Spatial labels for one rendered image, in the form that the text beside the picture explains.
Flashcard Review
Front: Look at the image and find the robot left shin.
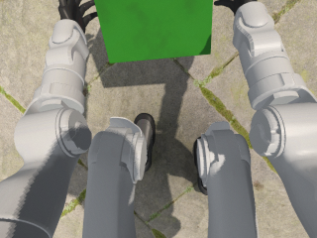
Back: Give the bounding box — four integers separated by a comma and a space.
87, 117, 148, 167

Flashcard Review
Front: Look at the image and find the left robot hand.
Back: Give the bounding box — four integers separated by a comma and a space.
57, 0, 98, 34

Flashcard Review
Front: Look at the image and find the carton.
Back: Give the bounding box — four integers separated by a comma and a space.
94, 0, 213, 63

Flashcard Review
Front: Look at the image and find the robot right upper arm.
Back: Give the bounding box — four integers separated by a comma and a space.
249, 102, 317, 238

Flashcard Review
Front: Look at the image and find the robot right forearm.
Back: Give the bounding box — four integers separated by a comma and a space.
232, 1, 317, 110

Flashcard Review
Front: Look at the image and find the right robot hand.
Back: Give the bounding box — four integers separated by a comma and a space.
214, 0, 258, 17

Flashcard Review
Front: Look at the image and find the robot left forearm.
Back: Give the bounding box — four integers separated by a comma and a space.
14, 19, 89, 151

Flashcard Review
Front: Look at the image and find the robot left upper arm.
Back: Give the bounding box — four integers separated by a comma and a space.
0, 107, 92, 238

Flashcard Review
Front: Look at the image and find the robot right thigh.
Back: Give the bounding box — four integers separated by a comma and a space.
196, 129, 260, 238

